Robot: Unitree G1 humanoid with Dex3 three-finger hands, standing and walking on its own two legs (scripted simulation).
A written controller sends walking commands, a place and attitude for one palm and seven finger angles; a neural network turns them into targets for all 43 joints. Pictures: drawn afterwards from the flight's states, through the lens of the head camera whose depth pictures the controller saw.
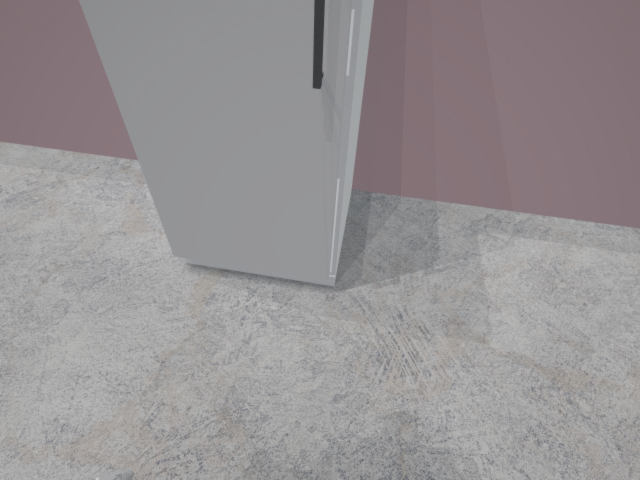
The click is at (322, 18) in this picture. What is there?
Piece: fridge door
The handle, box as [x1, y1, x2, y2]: [313, 0, 324, 88]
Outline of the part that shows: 315,0 313,87 320,88 322,77 321,63 324,0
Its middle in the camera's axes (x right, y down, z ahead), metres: +0.00 -0.47 +0.74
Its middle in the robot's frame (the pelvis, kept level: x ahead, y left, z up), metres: +0.89 +0.06 +0.26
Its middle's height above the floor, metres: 1.03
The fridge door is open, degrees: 0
